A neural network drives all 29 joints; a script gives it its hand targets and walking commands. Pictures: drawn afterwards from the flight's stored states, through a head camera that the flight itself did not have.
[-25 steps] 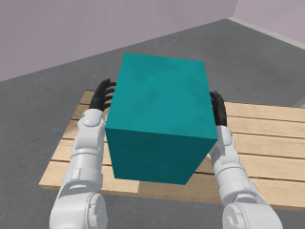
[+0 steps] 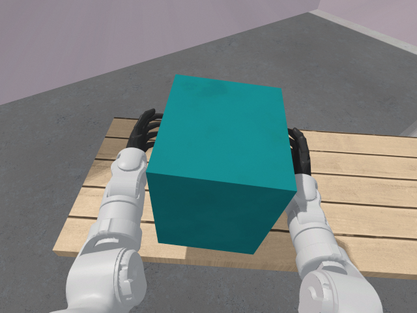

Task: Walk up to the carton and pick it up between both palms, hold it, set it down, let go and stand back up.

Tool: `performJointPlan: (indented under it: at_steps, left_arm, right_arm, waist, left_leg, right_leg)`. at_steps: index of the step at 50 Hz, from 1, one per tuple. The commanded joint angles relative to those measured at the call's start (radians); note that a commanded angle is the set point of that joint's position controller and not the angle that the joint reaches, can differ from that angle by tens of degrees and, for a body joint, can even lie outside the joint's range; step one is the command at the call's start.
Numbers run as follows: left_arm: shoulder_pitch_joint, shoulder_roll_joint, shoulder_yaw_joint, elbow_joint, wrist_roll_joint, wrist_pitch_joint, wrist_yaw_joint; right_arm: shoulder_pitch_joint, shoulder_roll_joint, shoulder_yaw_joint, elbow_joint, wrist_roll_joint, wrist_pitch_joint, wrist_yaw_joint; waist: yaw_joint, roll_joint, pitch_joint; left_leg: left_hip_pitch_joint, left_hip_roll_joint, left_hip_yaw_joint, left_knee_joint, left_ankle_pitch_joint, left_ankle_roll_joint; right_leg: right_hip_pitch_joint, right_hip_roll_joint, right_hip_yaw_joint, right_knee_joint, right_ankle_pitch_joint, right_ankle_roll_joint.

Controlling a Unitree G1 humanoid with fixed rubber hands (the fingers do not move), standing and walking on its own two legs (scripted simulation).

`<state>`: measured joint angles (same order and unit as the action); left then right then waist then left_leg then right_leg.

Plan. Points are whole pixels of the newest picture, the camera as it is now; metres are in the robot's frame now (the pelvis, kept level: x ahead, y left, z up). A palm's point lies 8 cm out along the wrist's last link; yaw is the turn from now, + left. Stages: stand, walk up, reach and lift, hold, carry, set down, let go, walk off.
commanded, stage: set down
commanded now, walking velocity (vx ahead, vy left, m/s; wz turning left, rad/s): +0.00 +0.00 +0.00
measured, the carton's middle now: (216, 169) +0.42 -0.04 +0.03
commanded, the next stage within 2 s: none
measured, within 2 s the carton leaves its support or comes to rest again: rests again in 1.40 s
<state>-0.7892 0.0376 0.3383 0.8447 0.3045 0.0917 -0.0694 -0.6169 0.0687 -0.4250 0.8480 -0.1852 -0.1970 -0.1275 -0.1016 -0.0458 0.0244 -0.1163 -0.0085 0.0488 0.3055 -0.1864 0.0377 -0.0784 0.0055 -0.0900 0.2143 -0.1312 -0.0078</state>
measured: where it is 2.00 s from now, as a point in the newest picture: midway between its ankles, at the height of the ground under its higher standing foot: outside the picture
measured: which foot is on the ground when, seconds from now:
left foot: down 0.00-1.00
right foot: down 0.00-1.00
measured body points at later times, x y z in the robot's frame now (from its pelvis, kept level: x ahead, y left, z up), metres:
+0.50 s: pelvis +0.01 +0.00 +0.00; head +0.05 +0.02 +0.45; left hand +0.46 +0.10 +0.07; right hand +0.38 -0.21 +0.06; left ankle -0.01 +0.09 -0.75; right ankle -0.01 -0.11 -0.75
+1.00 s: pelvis +0.00 +0.00 +0.00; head +0.07 +0.02 +0.44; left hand +0.46 +0.10 +0.04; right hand +0.38 -0.21 +0.04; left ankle -0.01 +0.09 -0.75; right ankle -0.01 -0.11 -0.75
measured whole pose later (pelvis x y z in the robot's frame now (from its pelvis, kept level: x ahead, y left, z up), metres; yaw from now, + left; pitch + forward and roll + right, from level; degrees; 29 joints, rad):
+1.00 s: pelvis +0.00 +0.00 +0.00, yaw +0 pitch +11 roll -1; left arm -0.86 0.08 0.40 1.15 0.35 -0.16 -0.05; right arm -0.65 0.11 -0.59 0.96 -0.33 -0.35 -0.12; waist -0.12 -0.02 -0.06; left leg -0.35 0.00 0.05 0.33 -0.17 0.03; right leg -0.30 0.01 -0.10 0.22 -0.11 -0.02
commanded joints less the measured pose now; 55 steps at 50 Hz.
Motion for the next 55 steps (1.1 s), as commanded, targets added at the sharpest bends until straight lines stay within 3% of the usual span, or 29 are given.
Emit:
performJointPlan:
  at_steps: [1,30,36,55]
  left_arm:
    - [-0.453,-0.510,-0.221,-0.008,-0.005,-0.047,-0.098]
    - [-0.506,-0.517,-0.163,0.183,0.039,-0.189,-0.088]
    - [-0.499,-0.524,-0.151,0.221,0.053,-0.230,-0.079]
    - [-0.556,-0.509,-0.104,0.323,0.082,-0.332,-0.068]
  right_arm:
    - [-0.588,0.416,0.267,-0.123,-0.052,-0.060,0.104]
    - [-0.584,0.493,0.182,0.004,-0.161,-0.141,0.116]
    - [-0.577,0.505,0.180,0.035,-0.177,-0.169,0.123]
    - [-0.585,0.534,0.100,0.123,-0.248,-0.214,0.122]
  waist:
    - [-0.010,0.059,-0.399]
    - [-0.034,0.084,-0.536]
    - [-0.023,0.097,-0.565]
    - [-0.029,0.094,-0.590]
  left_leg:
    - [0.115,0.013,0.018,-0.009,0.264,-0.078]
    - [0.012,0.014,0.008,0.032,0.369,-0.086]
    - [0.009,0.019,0.004,0.050,0.420,-0.091]
    - [-0.082,0.023,-0.007,0.037,0.291,-0.082]
  right_leg:
    - [0.126,0.017,-0.043,0.044,0.352,0.046]
    - [0.099,0.014,-0.025,0.088,0.523,0.031]
    - [0.084,0.016,-0.026,0.095,0.543,0.021]
    - [0.010,-0.005,-0.019,0.091,0.463,0.013]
